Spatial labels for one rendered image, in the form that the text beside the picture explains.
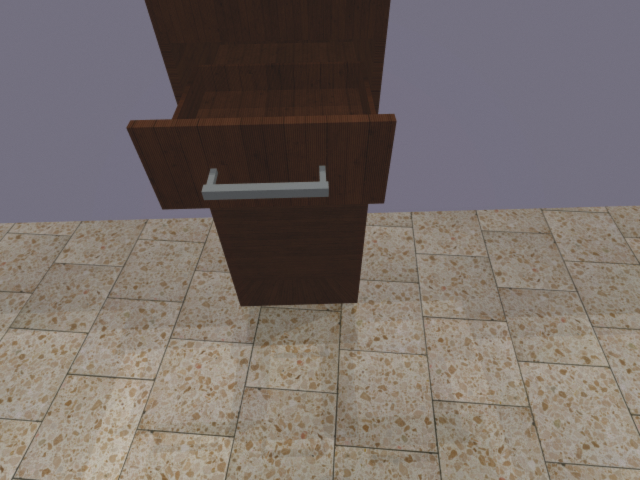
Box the cabinet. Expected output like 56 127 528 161
145 0 390 306

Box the handle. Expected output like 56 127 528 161
201 166 329 200

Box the drawer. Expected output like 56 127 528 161
126 61 396 209

